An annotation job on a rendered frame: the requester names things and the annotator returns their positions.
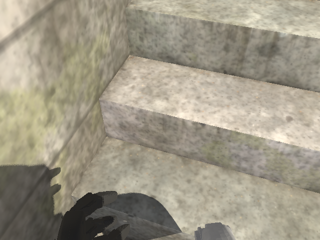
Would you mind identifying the robot right thigh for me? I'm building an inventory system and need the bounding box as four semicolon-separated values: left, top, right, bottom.
194;222;236;240

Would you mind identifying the robot left hand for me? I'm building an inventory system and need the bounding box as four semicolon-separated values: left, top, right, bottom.
54;191;130;240

